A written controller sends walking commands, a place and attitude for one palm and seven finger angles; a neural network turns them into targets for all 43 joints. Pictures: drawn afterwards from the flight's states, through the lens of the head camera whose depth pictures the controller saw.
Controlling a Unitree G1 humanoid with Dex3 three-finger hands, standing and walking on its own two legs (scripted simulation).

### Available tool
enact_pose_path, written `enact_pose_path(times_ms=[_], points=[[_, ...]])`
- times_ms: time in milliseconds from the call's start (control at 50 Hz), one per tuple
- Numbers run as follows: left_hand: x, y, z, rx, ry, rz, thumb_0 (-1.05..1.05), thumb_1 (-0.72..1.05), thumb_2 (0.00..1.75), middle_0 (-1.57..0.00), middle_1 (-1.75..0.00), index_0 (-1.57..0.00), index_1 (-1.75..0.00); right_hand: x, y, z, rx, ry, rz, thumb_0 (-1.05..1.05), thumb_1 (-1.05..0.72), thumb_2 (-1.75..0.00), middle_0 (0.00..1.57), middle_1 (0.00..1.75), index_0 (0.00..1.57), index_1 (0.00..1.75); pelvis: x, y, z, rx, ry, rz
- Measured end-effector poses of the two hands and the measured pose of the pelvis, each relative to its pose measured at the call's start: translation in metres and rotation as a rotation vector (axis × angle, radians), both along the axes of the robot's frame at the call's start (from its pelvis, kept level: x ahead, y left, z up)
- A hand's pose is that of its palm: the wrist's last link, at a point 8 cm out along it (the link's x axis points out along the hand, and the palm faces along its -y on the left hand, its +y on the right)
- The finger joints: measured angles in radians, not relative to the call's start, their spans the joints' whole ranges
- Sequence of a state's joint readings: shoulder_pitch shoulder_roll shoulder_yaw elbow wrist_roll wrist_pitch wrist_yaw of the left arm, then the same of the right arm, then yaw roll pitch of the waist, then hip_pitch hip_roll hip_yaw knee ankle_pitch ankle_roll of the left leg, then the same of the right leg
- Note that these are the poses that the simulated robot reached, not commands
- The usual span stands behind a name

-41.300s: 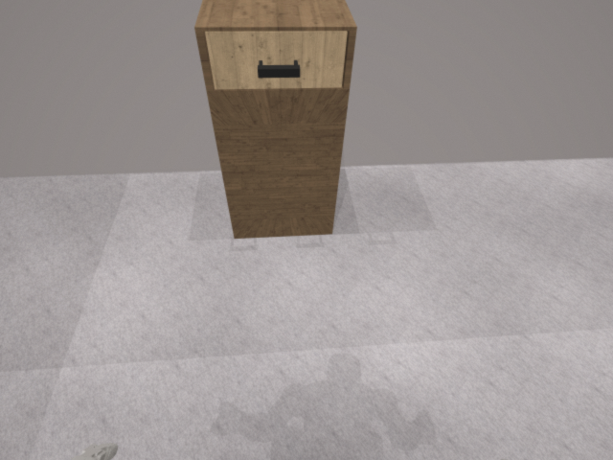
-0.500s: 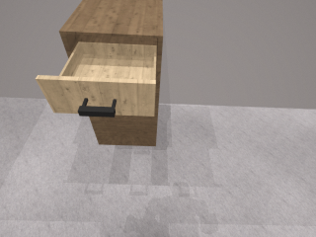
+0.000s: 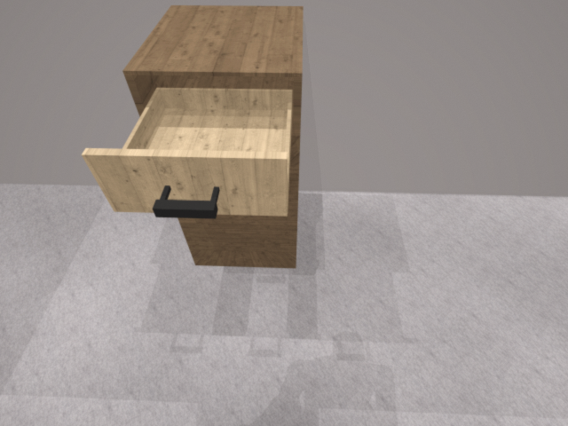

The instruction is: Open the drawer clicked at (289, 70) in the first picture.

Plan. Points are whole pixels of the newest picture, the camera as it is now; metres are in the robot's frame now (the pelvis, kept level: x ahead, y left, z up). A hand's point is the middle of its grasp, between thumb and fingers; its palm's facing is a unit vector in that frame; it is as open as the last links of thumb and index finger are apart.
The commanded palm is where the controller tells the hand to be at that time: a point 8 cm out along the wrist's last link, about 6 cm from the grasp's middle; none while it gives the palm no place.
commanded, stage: let the arm hang, fingers relaxed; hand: left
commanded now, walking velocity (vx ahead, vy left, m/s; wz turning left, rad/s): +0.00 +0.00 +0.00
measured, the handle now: (188, 200) +0.50 +0.22 -0.01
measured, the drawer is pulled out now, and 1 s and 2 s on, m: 0.30 0.30 0.30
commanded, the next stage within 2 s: look to check the result in 0.32 s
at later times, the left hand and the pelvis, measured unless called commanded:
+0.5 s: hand out of the picture +0.02 +0.17 -0.17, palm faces +0.01 -0.98 -0.21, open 7.3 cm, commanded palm none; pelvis +0.01 -0.02 +0.00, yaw +0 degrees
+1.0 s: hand out of the picture +0.04 +0.17 -0.17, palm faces +0.01 -0.97 -0.24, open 7.4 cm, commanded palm none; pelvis +0.02 -0.03 +0.00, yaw +0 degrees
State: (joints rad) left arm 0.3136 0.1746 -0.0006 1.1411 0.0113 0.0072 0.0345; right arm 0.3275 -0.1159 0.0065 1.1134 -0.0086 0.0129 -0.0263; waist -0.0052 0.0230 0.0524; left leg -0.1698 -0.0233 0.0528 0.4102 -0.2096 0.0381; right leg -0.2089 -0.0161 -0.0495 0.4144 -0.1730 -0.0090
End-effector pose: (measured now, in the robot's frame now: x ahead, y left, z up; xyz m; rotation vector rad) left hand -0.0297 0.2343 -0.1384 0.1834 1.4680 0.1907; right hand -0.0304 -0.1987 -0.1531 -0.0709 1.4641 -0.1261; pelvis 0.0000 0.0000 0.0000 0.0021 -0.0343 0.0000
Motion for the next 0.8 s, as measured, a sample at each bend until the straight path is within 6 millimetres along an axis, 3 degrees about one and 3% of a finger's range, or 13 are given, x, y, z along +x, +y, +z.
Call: enact_pose_path(times_ms=[140, 240, 520, 800], points=[[0.043, -0.016, -0.003, -0.03, -0.114, -0.03, 0.0, 0.91, 0.89, -0.2, -0.3, -0.2, -0.3, 0.015, -0.008, 0.001, -0.014, -0.05, -0.01, 0.0, -0.91, -0.9, 0.2, 0.3, 0.2, 0.3, 0.003, -0.005, 0.0, 0.001, -0.004, -0.005], [0.056, -0.017, -0.004, -0.029, -0.137, -0.041, 0.0, 0.92, 0.89, -0.2, -0.3, -0.2, -0.3, 0.019, -0.02, 0.005, -0.041, -0.057, -0.014, 0.0, -0.91, -0.9, 0.2, 0.3, 0.2, 0.3, 0.005, -0.009, 0.001, 0.0, -0.004, -0.008], [0.044, -0.018, -0.003, -0.022, -0.071, -0.025, 0.0, 0.91, 0.89, -0.2, -0.3, -0.2, -0.3, 0.018, -0.038, 0.009, -0.073, -0.014, -0.005, 0.0, -0.91, -0.9, 0.19, 0.3, 0.2, 0.3, 0.011, -0.015, 0.002, -0.002, -0.001, -0.005], [0.043, -0.02, 0.001, -0.006, -0.053, -0.018, 0.0, 0.91, 0.89, -0.2, -0.3, -0.2, -0.3, 0.035, -0.043, 0.007, -0.06, -0.033, 0.011, 0.0, -0.91, -0.9, 0.2, 0.3, 0.2, 0.3, 0.016, -0.021, 0.003, -0.001, 0.002, -0.005]])
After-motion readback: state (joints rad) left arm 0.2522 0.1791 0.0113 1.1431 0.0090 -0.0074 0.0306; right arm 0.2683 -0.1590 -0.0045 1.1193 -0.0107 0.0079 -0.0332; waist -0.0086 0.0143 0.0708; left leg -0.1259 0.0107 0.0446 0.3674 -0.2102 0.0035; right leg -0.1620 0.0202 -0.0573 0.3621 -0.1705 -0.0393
